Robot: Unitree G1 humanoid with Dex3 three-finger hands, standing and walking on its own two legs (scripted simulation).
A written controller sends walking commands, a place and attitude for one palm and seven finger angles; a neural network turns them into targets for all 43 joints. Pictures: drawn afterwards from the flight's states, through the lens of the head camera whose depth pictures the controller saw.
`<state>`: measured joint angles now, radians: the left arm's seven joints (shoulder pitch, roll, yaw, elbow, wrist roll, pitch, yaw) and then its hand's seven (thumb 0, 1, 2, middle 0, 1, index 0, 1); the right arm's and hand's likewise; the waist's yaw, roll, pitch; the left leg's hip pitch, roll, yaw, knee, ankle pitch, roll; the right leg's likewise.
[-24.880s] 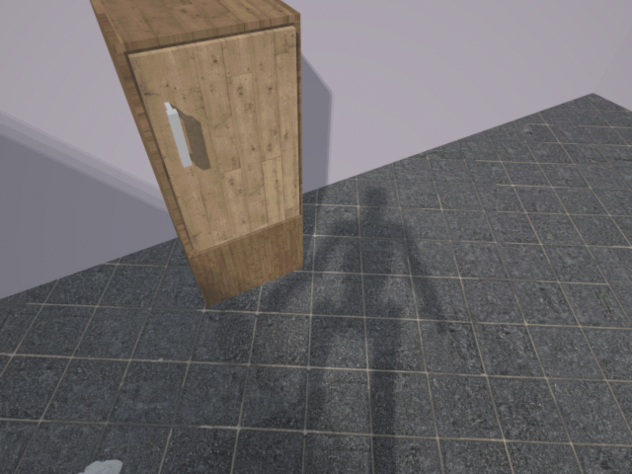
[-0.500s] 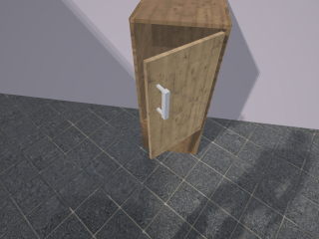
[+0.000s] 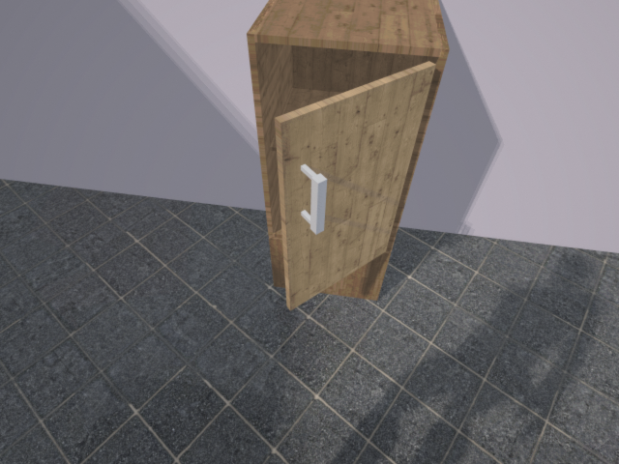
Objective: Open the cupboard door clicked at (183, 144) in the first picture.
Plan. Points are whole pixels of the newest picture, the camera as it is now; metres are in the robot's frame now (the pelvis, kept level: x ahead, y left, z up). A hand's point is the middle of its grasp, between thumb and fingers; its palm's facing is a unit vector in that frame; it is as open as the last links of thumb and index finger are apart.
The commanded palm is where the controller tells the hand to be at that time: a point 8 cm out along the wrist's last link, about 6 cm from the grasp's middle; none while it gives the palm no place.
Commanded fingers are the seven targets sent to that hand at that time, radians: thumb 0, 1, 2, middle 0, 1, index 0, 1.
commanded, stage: look to check the result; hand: left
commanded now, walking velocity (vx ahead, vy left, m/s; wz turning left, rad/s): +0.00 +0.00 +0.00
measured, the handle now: (311, 199) +0.57 +0.03 -0.02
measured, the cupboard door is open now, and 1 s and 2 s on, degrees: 45 45 45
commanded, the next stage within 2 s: walk to a spot facing it in 0.34 s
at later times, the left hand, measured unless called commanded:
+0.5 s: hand out of the picture +0.01 +0.17 -0.18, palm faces +0.03 -0.98 -0.20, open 7.3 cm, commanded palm none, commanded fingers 0.00 0.90 0.90 -0.20 -0.30 -0.20 -0.30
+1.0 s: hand out of the picture +0.08 +0.15 -0.17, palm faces -0.14 -0.95 -0.27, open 7.4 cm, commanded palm none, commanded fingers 0.00 0.90 0.90 -0.20 -0.30 -0.20 -0.30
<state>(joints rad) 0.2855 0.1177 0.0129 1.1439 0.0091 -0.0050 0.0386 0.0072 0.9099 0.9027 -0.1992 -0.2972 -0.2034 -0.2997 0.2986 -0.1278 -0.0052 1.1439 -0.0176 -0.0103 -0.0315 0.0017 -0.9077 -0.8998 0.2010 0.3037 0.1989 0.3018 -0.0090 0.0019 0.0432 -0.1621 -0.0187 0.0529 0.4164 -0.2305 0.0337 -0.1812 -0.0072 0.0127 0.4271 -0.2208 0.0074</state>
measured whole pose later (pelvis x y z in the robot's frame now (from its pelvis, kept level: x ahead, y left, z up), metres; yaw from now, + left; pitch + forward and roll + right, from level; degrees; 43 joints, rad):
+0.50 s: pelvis +0.00 +0.00 +0.00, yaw +0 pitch -1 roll +0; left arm 0.25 0.15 0.02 1.14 0.01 -0.01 0.03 0.01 0.91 0.90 -0.20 -0.30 -0.20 -0.30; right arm 0.25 -0.16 -0.01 1.14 -0.02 -0.01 -0.03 0.00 -0.91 -0.90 0.20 0.30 0.20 0.30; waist -0.01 0.00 0.05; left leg -0.14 -0.01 0.05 0.39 -0.23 0.03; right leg -0.16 0.00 0.01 0.40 -0.22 0.00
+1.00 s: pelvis +0.00 -0.04 +0.00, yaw -15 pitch +1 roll +2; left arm 0.24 0.17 0.09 0.97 0.02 0.03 0.02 0.01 0.91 0.90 -0.20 -0.30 -0.20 -0.30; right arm 0.12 -0.22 -0.07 0.97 -0.01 0.05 -0.03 0.01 -0.91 -0.90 0.20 0.30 0.20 0.30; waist 0.03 0.00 0.11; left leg -0.43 0.02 0.03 1.02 -0.46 -0.04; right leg -0.28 0.07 0.08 0.52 -0.24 -0.07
